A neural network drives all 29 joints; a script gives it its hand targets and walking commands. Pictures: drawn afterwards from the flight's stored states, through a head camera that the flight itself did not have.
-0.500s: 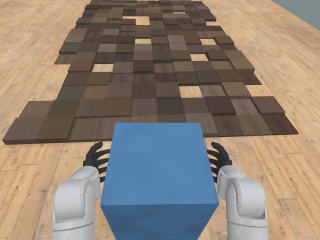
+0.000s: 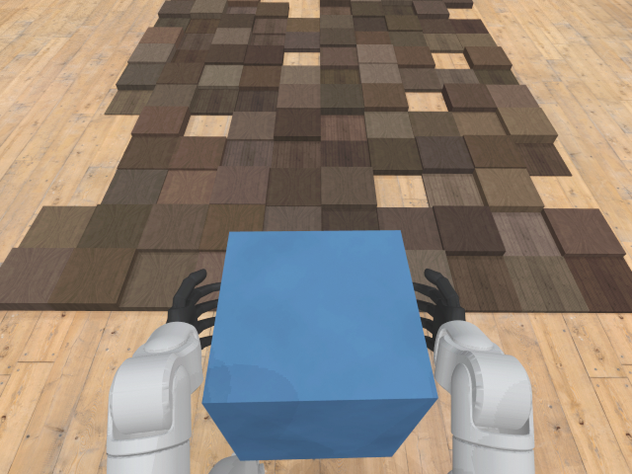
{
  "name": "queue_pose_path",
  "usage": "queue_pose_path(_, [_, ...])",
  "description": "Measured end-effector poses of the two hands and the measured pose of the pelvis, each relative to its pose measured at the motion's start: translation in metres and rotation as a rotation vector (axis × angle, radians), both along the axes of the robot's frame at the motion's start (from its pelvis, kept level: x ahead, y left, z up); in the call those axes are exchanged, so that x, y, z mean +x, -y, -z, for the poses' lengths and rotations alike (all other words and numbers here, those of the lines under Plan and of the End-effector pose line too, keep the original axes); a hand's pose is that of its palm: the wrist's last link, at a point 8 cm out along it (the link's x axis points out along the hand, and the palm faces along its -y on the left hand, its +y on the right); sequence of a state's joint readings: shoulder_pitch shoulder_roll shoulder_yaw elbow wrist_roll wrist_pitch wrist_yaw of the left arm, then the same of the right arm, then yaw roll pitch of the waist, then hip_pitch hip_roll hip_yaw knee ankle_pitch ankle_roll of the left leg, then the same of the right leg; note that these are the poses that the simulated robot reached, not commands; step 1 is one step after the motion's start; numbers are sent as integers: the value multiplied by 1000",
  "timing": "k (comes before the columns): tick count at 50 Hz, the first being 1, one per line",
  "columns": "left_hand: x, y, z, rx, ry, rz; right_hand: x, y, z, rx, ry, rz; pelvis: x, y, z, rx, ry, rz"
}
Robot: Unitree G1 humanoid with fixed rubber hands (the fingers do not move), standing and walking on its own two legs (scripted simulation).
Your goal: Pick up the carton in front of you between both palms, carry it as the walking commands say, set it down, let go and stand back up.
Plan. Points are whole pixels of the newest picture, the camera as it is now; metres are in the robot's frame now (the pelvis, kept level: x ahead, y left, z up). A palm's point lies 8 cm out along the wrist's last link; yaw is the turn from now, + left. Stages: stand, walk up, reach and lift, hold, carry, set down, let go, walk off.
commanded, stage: carry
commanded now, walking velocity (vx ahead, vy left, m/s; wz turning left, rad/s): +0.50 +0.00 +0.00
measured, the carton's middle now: (315, 351) +0.27 +0.01 -0.01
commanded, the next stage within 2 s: none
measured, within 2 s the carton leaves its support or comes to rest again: neither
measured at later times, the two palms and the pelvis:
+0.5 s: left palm (227, 74) +0.68 +0.16 +0.14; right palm (410, 82) +0.66 -0.14 +0.14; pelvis +0.32 +0.03 +0.00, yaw -2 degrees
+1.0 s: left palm (261, 3) +1.03 +0.14 +0.12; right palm (393, 5) +1.04 -0.16 +0.11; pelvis +0.64 -0.02 -0.01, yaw -2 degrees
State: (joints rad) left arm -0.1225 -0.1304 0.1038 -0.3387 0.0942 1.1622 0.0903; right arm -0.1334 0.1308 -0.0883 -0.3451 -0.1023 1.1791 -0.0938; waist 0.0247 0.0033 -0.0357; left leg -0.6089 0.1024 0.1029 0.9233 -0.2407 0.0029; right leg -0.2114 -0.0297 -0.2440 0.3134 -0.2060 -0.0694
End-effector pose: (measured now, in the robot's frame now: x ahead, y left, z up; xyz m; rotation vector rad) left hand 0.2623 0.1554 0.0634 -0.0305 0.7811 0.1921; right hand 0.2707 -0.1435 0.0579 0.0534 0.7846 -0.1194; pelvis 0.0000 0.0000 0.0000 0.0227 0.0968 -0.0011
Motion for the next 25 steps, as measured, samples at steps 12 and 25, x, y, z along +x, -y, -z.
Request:
queue_pose_path(12, [204,-15,-26,-53,222,61,183,-15,-37,-22,221,81,179,-30,33,-7,40,39])
queue_pose_path(25, [422,-5,-76,-29,162,134,385,-6,-87,-76,160,95,318,-35,4,-41,3,39])
